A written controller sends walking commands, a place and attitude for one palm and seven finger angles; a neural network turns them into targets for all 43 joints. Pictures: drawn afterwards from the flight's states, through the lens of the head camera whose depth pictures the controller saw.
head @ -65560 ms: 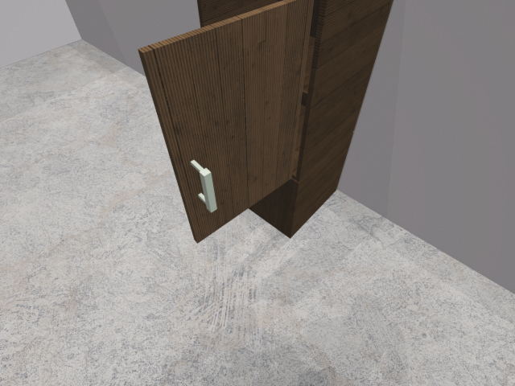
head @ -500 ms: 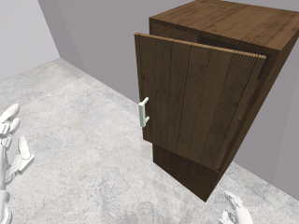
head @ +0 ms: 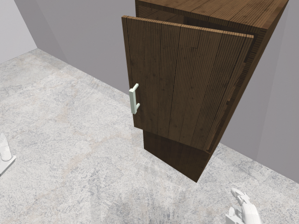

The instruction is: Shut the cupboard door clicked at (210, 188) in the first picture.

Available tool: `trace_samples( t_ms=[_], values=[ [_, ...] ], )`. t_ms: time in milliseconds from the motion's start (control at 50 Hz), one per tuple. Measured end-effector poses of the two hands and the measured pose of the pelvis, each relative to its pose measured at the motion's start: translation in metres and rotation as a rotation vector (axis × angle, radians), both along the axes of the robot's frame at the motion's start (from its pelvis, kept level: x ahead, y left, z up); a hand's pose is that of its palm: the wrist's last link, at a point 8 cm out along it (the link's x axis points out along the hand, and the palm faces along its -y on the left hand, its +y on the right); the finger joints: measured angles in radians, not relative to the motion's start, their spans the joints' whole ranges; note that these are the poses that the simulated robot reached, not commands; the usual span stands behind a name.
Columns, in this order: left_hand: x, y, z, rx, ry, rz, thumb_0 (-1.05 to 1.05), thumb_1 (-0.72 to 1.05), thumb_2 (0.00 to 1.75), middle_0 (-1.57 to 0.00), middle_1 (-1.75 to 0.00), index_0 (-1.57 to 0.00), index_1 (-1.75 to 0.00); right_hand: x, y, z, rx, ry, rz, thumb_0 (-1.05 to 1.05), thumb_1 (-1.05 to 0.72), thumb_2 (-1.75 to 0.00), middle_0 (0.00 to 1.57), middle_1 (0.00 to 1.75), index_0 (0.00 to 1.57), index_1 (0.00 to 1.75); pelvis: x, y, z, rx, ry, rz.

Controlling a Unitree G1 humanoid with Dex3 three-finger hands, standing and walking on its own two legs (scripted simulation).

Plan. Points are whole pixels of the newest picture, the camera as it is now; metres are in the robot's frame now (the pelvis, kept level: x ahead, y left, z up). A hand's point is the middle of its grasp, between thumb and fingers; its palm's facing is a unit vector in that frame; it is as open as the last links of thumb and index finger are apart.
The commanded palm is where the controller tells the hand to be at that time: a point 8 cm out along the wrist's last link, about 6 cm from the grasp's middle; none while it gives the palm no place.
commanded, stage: step back with the hand held close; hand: left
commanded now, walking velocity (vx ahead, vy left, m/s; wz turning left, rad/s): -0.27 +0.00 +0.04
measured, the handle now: (135, 99) +0.64 +0.10 -0.08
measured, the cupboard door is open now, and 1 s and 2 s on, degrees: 13 13 13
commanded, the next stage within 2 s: stop stepping back and stand still in 0.78 s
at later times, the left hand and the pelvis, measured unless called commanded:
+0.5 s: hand out of the picture +0.13 +0.26 +0.18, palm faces +0.52 -0.71 -0.47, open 7.4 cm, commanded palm +0.06 +0.29 +0.19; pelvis -0.07 -0.02 -0.02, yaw +2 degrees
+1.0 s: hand out of the picture -0.01 +0.24 +0.20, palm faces +0.60 -0.64 -0.48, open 7.4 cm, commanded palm -0.09 +0.27 +0.19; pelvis -0.17 -0.05 -0.04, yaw +11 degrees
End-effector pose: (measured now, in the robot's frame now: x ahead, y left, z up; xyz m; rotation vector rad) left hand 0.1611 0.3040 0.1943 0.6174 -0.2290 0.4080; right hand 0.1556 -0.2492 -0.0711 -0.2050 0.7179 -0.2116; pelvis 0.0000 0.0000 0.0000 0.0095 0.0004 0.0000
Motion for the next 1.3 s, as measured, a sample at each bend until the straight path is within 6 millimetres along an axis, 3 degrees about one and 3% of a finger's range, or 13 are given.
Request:
trace_samples(
  t_ms=[220, 400, 660, 760, 860, 920, 980, 1060, 1160, 1220, 1300],
  values=[
    [-0.043, -0.008, -0.012, -0.019, -0.083, 0.036, 0.01, 0.89, 0.90, -0.21, -0.30, -0.22, -0.31, -0.039, 0.002, -0.012, 0.007, -0.002, 0.048, 0.01, -0.90, -0.89, 0.21, 0.30, 0.21, 0.30, -0.034, -0.010, -0.012, -0.001, -0.018, 0.018],
    [-0.066, -0.017, -0.002, 0.012, -0.150, 0.014, 0.01, 0.88, 0.90, -0.21, -0.30, -0.22, -0.31, -0.067, -0.010, -0.013, -0.016, 0.016, 0.062, 0.01, -0.90, -0.89, 0.21, 0.30, 0.21, 0.30, -0.057, -0.018, -0.014, 0.004, -0.013, 0.036],
    [-0.112, -0.020, -0.009, 0.057, -0.160, 0.062, 0.01, 0.88, 0.90, -0.21, -0.30, -0.22, -0.31, -0.089, -0.018, -0.024, -0.017, -0.010, 0.087, 0.01, -0.90, -0.89, 0.21, 0.30, 0.21, 0.30, -0.091, -0.027, -0.028, 0.024, -0.035, 0.073],
    [-0.133, -0.027, -0.009, 0.015, -0.195, 0.068, 0.01, 0.88, 0.90, -0.21, -0.30, -0.22, -0.31, -0.100, -0.016, -0.027, -0.009, 0.008, 0.119, 0.01, -0.90, -0.89, 0.21, 0.30, 0.21, 0.30, -0.110, -0.030, -0.029, 0.034, -0.032, 0.080],
    [-0.151, -0.030, -0.002, 0.009, -0.205, 0.027, 0.01, 0.88, 0.90, -0.21, -0.30, -0.22, -0.31, -0.126, -0.011, -0.022, -0.004, 0.020, 0.108, 0.01, -0.90, -0.89, 0.21, 0.30, 0.21, 0.30, -0.136, -0.030, -0.025, 0.011, -0.022, 0.087],
    [-0.170, -0.033, 0.010, 0.070, -0.236, -0.001, 0.01, 0.88, 0.90, -0.22, -0.30, -0.22, -0.31, -0.143, -0.011, -0.025, -0.001, 0.000, 0.095, 0.01, -0.90, -0.89, 0.21, 0.30, 0.21, 0.30, -0.152, -0.036, -0.029, -0.030, -0.042, 0.131],
    [-0.203, -0.035, 0.020, 0.141, -0.274, 0.024, 0.01, 0.88, 0.90, -0.22, -0.30, -0.22, -0.31, -0.157, -0.011, -0.032, 0.029, -0.015, 0.104, 0.01, -0.90, -0.89, 0.21, 0.30, 0.21, 0.30, -0.162, -0.045, -0.035, -0.033, -0.044, 0.189],
    [-0.251, -0.028, 0.010, 0.111, -0.213, 0.131, 0.01, 0.88, 0.90, -0.21, -0.30, -0.22, -0.31, -0.175, -0.012, -0.040, 0.016, 0.041, 0.172, 0.01, -0.90, -0.89, 0.21, 0.30, 0.21, 0.30, -0.183, -0.044, -0.030, 0.007, -0.053, 0.172],
    [-0.285, -0.005, -0.007, -0.072, -0.166, 0.260, 0.01, 0.88, 0.90, -0.21, -0.30, -0.22, -0.31, -0.204, -0.007, -0.019, -0.036, 0.081, 0.198, 0.01, -0.90, -0.89, 0.21, 0.30, 0.21, 0.30, -0.204, -0.032, -0.007, 0.039, -0.039, 0.138],
    [-0.289, 0.004, -0.011, -0.118, -0.213, 0.244, 0.01, 0.88, 0.90, -0.21, -0.30, -0.21, -0.31, -0.215, -0.003, -0.008, -0.078, 0.024, 0.211, 0.01, -0.90, -0.89, 0.21, 0.30, 0.21, 0.30, -0.225, -0.024, -0.009, 0.013, -0.037, 0.166],
    [-0.294, 0.002, -0.005, -0.103, -0.216, 0.171, 0.01, 0.89, 0.90, -0.21, -0.30, -0.21, -0.31, -0.232, 0.007, 0.008, -0.041, -0.062, 0.170, 0.01, -0.90, -0.89, 0.21, 0.30, 0.21, 0.30, -0.248, -0.021, -0.006, 0.015, -0.072, 0.132]
  ],
)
